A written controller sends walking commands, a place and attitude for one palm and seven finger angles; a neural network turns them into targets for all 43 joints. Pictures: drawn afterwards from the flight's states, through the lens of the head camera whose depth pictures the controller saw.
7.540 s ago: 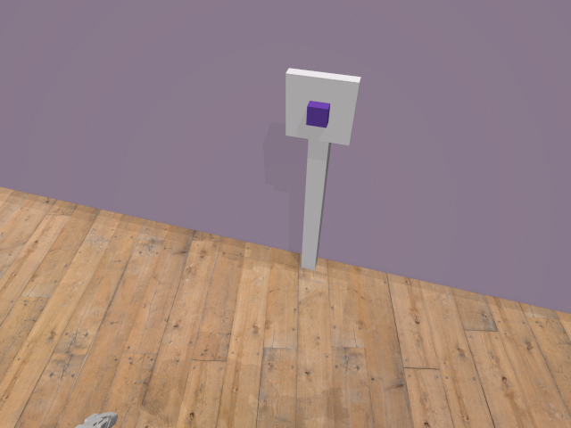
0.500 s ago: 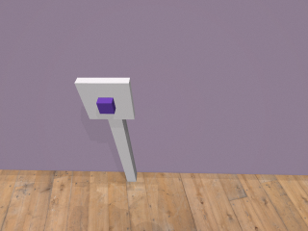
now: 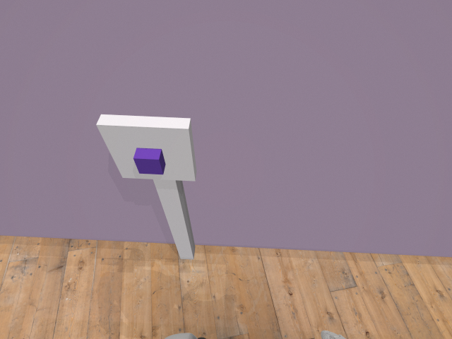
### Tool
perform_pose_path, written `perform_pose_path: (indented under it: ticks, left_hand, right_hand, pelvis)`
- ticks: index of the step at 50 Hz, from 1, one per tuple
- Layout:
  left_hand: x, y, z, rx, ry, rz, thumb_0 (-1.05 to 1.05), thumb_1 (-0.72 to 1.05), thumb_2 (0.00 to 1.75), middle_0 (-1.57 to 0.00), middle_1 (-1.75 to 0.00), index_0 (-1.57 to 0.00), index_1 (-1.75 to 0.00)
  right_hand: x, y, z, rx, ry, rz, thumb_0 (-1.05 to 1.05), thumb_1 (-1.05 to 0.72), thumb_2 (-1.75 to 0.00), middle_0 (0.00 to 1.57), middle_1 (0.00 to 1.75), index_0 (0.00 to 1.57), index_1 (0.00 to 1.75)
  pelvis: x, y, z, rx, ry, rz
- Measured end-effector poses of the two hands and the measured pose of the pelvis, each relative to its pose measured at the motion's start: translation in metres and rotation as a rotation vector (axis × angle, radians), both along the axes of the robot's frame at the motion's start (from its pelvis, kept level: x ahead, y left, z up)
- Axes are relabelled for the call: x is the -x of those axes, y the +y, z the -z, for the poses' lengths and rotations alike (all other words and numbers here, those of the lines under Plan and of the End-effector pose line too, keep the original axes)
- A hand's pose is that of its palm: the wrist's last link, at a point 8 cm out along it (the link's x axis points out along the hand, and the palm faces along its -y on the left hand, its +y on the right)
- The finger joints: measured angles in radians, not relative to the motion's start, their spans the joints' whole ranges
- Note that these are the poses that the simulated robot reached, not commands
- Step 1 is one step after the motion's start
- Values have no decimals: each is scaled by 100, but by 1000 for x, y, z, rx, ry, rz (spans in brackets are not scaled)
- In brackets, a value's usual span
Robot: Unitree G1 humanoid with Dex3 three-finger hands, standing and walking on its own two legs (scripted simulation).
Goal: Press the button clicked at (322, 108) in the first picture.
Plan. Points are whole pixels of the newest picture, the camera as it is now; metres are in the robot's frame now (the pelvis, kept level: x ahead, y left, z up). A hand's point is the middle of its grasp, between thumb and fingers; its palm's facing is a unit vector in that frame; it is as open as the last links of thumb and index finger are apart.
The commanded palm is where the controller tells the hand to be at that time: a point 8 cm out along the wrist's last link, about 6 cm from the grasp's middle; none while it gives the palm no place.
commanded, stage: come to a stop and stand still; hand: left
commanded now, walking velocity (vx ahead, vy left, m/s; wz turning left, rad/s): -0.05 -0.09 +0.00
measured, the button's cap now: (150, 160) +0.45 +0.21 +0.00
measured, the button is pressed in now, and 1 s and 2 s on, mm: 0 0 0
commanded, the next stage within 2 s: look again from close up in 0.86 s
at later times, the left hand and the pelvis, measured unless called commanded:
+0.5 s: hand out of the picture -0.05 +0.13 -0.17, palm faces +0.12 -0.98 -0.18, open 7.3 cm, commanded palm none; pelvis -0.04 -0.04 +0.01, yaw +2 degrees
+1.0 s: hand out of the picture -0.06 +0.16 -0.17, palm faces +0.04 -0.99 -0.16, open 7.4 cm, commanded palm none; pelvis -0.04 +0.00 +0.00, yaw +2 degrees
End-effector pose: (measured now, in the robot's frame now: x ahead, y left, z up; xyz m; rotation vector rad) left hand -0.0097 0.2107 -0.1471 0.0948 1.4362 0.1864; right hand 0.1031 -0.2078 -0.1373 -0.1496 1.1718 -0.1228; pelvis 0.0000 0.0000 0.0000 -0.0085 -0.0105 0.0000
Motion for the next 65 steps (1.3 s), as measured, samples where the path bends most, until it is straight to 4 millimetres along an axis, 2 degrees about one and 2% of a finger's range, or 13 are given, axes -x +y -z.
perform_pose_path:
  ticks: [4,7,10,15,19,23,29,34,40,48,55,65]
  left_hand:
    - [-8,18,-10,-89,-47,24,1,92,90,-20,-30,-20,-30]
    - [-9,19,-16,-137,-102,33,0,92,90,-20,-30,-20,-30]
    - [1,8,-17,-161,-139,37,0,92,90,-20,-30,-19,-30]
    - [21,-21,-24,-105,-127,24,0,91,90,-20,-30,-19,-30]
    - [29,-39,-22,-44,-116,20,0,91,90,-20,-30,-20,-30]
    - [43,-37,-16,-20,-91,-14,1,92,90,-20,-30,-20,-30]
    - [68,-16,1,5,-14,-59,1,92,90,-20,-30,-20,-30]
    - [72,-4,1,6,23,-38,1,92,90,-20,-30,-20,-30]
    - [65,0,-4,5,15,-19,1,91,90,-20,-30,-20,-30]
    - [55,-5,-3,16,-2,6,0,91,90,-20,-30,-20,-30]
    - [37,4,-2,-23,-70,51,0,91,90,-20,-30,-20,-30]
    - [6,25,-17,-111,-213,61,1,91,90,-20,-30,-20,-30]
  right_hand:
    - [17,-20,7,-3,4,15,-1,-92,-89,20,30,20,30]
    - [38,-40,15,-8,25,19,-1,-92,-89,20,30,20,30]
    - [61,-60,24,-20,60,31,0,-92,-90,20,30,20,30]
    - [98,-79,14,-19,136,42,0,-92,-90,19,30,20,30]
    - [124,-85,4,3,183,46,0,-91,-90,19,30,20,30]
    - [139,-81,-1,33,240,28,0,-91,-90,19,30,20,30]
    - [138,-54,0,61,227,6,1,-91,-90,19,30,20,30]
    - [130,-24,0,23,196,8,0,-91,-90,19,30,20,30]
    - [133,-16,2,16,203,18,2,-95,-90,20,30,20,30]
    - [145,-10,3,-1,218,38,1,-93,-90,20,30,20,30]
    - [141,-26,3,18,180,21,1,-91,-90,20,30,20,30]
    - [100,-70,-5,84,38,-6,1,-91,-90,20,30,20,30]
  pelvis:
    - [16,-11,2,-3,-1,9]
    - [27,-24,6,-12,-5,4]
    - [34,-38,12,-23,-12,-6]
    - [35,-47,-2,-25,-13,-10]
    - [36,-48,-8,-29,-6,-19]
    - [38,-42,-8,-23,0,-34]
    - [41,-21,0,-7,-8,-46]
    - [38,-10,-3,-11,-11,-31]
    - [37,-2,-5,-9,-13,-25]
    - [37,-2,-6,-11,-18,-19]
    - [44,-10,0,-10,3,-43]
    - [51,-21,1,-4,-37,-45]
